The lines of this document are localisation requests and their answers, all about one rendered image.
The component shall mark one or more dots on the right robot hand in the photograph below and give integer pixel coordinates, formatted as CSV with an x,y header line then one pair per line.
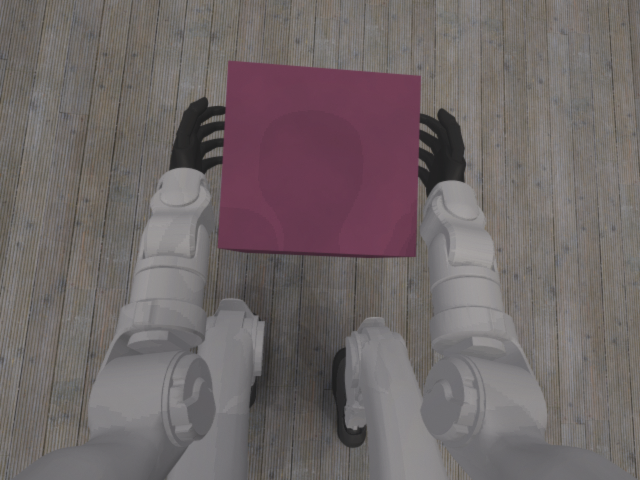
x,y
448,161

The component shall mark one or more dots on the left robot hand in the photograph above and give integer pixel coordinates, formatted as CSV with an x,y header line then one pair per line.
x,y
188,149

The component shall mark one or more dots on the robot right forearm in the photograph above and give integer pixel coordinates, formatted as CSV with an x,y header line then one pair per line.
x,y
469,315

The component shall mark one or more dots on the robot left upper arm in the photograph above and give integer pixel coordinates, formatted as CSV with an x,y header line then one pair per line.
x,y
145,410

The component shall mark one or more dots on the robot right upper arm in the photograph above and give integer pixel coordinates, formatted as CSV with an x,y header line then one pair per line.
x,y
492,419

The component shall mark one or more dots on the robot left forearm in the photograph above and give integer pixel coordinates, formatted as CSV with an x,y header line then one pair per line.
x,y
165,312

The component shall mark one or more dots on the carton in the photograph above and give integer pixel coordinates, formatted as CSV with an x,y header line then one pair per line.
x,y
319,162

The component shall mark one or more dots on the robot right foot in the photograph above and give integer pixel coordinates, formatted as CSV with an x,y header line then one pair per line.
x,y
350,437

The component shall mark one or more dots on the robot foot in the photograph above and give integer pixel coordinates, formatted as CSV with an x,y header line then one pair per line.
x,y
253,388
350,437

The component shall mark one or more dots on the robot left foot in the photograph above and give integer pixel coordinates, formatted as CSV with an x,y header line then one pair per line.
x,y
253,388

